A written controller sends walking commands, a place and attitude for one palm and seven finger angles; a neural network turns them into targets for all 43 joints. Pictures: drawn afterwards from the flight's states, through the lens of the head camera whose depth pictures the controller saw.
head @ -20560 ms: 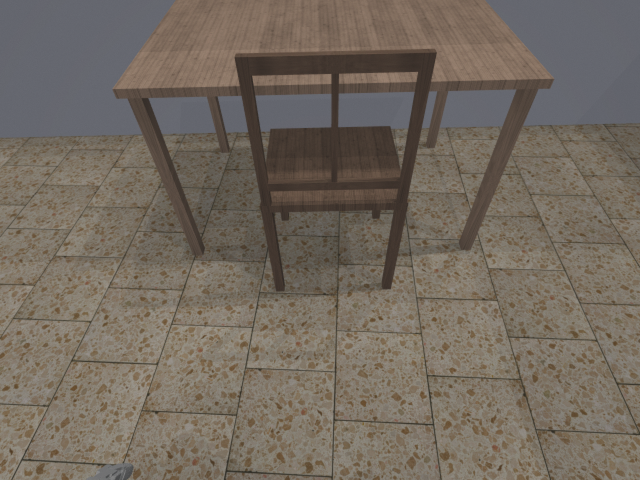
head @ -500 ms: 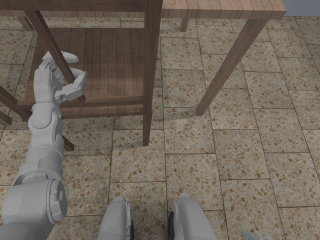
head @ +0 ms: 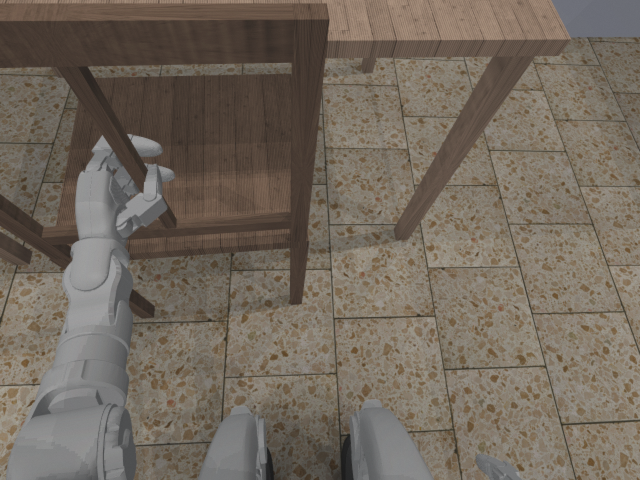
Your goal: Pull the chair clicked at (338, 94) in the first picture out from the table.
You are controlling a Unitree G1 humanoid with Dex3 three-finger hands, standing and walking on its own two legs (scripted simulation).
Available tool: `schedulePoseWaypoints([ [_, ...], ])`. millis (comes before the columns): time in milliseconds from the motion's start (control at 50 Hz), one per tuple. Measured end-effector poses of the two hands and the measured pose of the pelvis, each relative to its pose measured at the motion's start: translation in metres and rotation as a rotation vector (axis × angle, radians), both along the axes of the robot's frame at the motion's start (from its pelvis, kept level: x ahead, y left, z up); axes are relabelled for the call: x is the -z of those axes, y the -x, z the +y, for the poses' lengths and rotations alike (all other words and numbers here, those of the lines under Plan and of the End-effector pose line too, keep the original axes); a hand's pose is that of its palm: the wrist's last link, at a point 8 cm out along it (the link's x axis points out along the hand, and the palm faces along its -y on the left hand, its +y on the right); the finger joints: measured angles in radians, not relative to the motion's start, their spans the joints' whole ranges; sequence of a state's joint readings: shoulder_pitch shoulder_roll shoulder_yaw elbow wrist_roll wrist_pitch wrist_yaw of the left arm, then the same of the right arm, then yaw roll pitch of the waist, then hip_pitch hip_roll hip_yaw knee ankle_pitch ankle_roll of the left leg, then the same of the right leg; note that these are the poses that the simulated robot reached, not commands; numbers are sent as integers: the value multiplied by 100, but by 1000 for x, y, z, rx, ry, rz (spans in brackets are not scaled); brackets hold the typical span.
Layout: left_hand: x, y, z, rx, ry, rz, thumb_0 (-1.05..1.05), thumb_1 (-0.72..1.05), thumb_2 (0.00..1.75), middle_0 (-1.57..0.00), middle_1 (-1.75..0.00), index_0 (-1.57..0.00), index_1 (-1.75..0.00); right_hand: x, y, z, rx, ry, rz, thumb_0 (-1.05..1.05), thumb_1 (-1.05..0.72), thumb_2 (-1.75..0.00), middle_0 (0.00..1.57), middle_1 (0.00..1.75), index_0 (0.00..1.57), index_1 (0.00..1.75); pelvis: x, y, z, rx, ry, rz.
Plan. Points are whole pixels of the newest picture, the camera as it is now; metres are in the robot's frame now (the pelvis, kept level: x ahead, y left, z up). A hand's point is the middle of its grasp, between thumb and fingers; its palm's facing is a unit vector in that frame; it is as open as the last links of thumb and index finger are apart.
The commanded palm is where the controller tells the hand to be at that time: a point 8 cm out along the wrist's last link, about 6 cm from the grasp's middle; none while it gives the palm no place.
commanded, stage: hook a spindle and tug to test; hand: left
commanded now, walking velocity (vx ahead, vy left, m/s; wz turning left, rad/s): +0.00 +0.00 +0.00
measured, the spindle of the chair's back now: (135, 166) +0.48 +0.21 +0.03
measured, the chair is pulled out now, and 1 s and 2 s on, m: -0.01 0.08 0.20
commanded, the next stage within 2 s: step backward, pulling the chair out in 0.18 s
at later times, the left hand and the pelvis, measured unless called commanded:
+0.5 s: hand (163, 206) +0.43 +0.17 +0.03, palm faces +0.14 -0.98 -0.12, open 5.1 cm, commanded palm +0.40 +0.22 +0.03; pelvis +0.03 +0.01 +0.07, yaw +1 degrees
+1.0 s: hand (187, 245) +0.38 +0.14 +0.04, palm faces +0.01 -0.99 -0.16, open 4.8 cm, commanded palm +0.36 +0.19 +0.04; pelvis +0.00 +0.01 +0.10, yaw -1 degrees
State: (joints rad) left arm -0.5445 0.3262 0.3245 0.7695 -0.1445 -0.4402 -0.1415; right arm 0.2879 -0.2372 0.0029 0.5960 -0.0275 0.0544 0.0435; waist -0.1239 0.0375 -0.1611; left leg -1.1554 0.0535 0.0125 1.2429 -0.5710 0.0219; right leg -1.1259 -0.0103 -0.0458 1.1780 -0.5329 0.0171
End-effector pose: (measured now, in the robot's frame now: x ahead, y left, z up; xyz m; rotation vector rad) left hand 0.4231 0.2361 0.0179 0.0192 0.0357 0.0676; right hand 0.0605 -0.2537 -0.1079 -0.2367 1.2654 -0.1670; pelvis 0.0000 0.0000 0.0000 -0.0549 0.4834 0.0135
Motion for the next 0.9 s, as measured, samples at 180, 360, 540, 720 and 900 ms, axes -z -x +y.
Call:
schedulePoseWaypoints([
  [180,-1,13,-1,12,5,10,1,80,81,-36,-136,-37,-144,-7,-25,3,-8,-9,-60,1,-91,-90,20,30,21,30,-6,-10,2,5,-2,-3],
  [360,-10,23,-5,-13,-66,104,1,78,82,-38,-132,-37,-143,-17,-46,9,10,-2,-72,1,-91,-90,20,30,21,30,-21,-14,3,-13,-14,-89],
  [540,-31,24,-20,-92,-42,400,3,80,84,-25,-108,-44,-144,-80,-45,21,66,29,-46,1,-91,-90,20,30,21,30,-84,-28,10,-21,-20,-205],
  [720,-34,33,-27,7,-86,442,2,80,81,-25,-106,-49,-144,-100,-21,6,81,113,11,1,-90,-90,20,30,21,30,-100,-24,20,-16,-13,-273],
  [900,-36,52,-37,20,-111,455,1,78,81,-27,-106,-50,-144,-88,-3,17,112,35,12,1,-91,-90,20,30,21,30,-102,-12,13,25,-23,-314],
])
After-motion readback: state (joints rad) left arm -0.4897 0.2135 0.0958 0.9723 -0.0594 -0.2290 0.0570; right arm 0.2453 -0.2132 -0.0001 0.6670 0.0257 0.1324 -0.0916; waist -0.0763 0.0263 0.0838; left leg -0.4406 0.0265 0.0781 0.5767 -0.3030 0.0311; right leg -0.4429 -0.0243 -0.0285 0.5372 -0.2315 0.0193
